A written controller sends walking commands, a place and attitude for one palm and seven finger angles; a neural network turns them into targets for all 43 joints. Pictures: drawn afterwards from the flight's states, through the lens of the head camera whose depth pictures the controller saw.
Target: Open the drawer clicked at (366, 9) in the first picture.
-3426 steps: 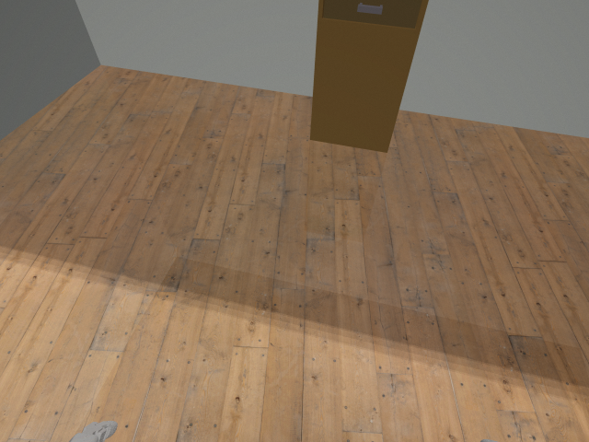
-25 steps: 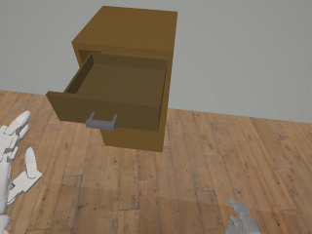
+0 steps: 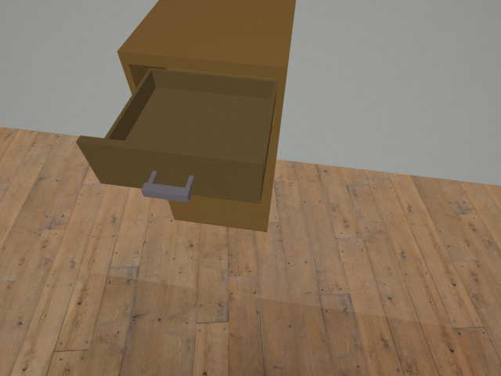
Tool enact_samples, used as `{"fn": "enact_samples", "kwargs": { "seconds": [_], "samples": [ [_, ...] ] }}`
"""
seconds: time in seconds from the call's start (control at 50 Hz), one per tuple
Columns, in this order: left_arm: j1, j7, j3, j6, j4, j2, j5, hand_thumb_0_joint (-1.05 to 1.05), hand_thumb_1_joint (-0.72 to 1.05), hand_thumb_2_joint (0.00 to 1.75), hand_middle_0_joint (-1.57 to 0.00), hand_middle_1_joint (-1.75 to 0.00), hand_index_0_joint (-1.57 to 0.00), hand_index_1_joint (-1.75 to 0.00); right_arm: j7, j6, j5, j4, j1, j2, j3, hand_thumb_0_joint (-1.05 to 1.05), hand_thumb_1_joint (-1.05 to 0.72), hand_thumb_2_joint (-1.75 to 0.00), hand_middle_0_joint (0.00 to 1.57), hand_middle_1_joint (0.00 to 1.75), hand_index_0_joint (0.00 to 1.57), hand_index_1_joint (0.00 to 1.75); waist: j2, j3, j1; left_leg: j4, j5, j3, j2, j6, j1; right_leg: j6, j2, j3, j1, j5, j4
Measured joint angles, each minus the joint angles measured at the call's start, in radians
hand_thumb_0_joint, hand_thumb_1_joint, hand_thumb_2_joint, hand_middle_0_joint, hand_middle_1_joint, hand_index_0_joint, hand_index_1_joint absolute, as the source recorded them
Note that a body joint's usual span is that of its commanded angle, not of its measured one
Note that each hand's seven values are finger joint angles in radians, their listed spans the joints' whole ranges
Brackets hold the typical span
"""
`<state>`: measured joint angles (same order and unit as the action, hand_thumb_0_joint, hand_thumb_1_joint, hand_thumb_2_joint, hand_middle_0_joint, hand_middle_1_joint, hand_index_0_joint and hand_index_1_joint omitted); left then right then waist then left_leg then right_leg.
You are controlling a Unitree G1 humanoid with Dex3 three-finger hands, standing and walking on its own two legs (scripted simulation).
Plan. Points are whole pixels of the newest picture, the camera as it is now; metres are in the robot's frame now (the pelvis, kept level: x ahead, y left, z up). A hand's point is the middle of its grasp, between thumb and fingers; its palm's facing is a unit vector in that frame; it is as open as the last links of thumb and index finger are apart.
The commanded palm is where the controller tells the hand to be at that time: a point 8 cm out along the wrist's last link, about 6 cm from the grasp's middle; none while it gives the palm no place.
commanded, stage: let the arm hang, fingers relaxed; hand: left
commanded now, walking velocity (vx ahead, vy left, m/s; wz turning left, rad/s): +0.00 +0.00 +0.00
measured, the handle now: (169, 185) +0.48 +0.21 -0.05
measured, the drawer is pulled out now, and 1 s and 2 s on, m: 0.30 0.30 0.30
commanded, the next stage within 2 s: look to check the result in 0.58 s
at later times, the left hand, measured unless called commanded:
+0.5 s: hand out of the picture -0.01 +0.15 -0.17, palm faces +0.02 -0.98 -0.18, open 7.3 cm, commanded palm none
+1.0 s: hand out of the picture -0.01 +0.14 -0.17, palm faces +0.02 -0.99 -0.17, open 7.4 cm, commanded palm none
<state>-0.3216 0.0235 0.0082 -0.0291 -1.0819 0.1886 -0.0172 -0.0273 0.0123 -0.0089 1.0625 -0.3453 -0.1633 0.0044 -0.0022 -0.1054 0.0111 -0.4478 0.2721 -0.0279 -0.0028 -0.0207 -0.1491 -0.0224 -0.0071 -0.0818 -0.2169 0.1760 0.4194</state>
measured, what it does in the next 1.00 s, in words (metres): stands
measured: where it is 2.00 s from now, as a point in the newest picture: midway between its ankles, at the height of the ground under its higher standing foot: outside the picture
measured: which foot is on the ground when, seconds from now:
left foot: down 0.00-1.00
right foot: down 0.00-1.00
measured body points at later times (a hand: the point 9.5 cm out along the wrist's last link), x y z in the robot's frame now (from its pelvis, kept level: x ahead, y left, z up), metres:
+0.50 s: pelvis +0.00 -0.01 +0.00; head +0.01 -0.01 +0.45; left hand -0.01 +0.20 -0.16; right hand -0.04 -0.20 -0.17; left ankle -0.02 +0.10 -0.74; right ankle +0.03 -0.11 -0.74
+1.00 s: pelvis +0.01 -0.01 +0.00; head +0.03 -0.02 +0.45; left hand -0.01 +0.19 -0.16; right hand -0.03 -0.21 -0.17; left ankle -0.02 +0.10 -0.74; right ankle +0.03 -0.11 -0.74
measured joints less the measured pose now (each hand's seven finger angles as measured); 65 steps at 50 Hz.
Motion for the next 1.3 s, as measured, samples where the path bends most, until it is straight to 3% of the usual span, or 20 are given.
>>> {"fn": "enact_samples", "kwargs": {
  "seconds": [0.38,1.3],
  "samples": [
    [0.034,0.014,-0.011,0.021,-0.045,-0.08,-0.003,0.01,0.92,0.9,-0.2,-0.3,-0.2,-0.3,-0.003,-0.018,0.0,0.043,0.0,0.079,0.009,0.01,-0.91,-0.9,0.19,0.3,0.2,0.3,-0.017,0.041,-0.014,0.016,-0.007,-0.016,0.0,0.003,0.019,-0.004,0.001,0.016,0.0,0.004,0.013],
    [0.04,0.012,0.002,0.033,-0.053,-0.082,0.001,0.01,0.91,0.9,-0.2,-0.3,-0.19,-0.3,-0.012,-0.017,0.0,0.057,0.02,0.064,-0.005,0.01,-0.91,-0.9,0.19,0.3,0.2,0.3,-0.021,0.021,-0.013,0.038,-0.001,-0.005,0.022,0.029,0.035,-0.027,0.023,0.004,0.012,0.02,0.004]
  ]
}}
